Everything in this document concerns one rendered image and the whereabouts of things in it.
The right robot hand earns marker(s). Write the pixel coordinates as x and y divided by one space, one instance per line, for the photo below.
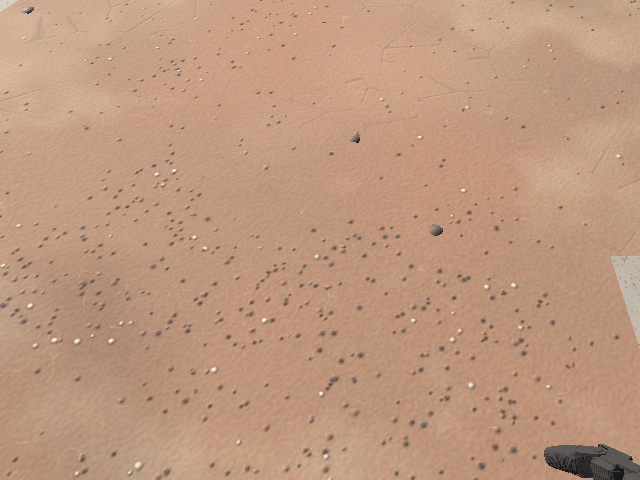
599 463

